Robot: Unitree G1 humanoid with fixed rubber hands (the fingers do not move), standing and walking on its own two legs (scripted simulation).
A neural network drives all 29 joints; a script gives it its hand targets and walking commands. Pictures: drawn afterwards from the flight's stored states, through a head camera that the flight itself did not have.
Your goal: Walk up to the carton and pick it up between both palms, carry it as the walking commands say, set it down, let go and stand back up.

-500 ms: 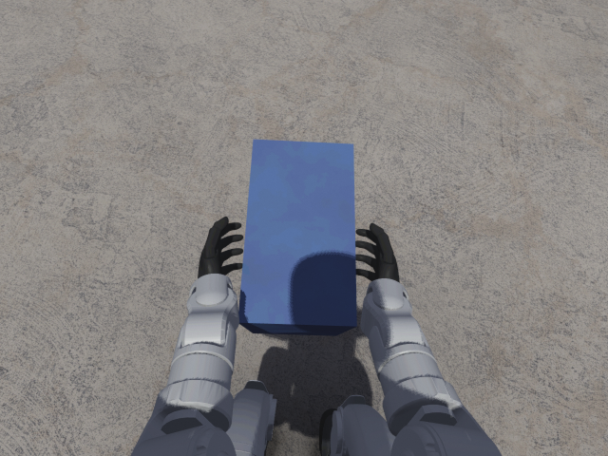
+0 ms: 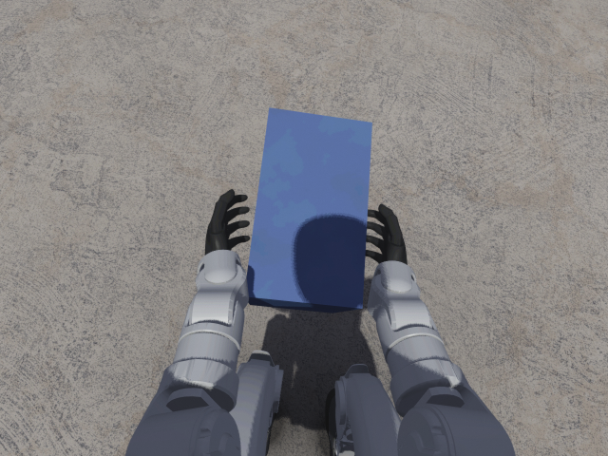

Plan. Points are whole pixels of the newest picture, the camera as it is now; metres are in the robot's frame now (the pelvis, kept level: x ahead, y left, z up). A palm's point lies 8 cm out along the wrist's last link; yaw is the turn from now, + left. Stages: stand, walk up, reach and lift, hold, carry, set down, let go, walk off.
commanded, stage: set down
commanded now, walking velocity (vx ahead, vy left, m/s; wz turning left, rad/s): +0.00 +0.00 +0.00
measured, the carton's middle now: (304, 223) +0.46 +0.04 -0.15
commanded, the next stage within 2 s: none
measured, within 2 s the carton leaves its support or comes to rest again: neither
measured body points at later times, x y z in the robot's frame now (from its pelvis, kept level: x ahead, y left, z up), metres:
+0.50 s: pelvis -0.02 -0.02 -0.08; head +0.19 +0.01 +0.31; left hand +0.41 +0.15 -0.15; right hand +0.42 -0.08 -0.17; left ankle +0.08 +0.11 -0.61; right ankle +0.06 -0.11 -0.61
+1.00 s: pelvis -0.04 -0.01 -0.15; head +0.23 +0.01 +0.21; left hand +0.44 +0.16 -0.24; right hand +0.45 -0.07 -0.26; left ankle +0.08 +0.11 -0.61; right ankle +0.06 -0.11 -0.61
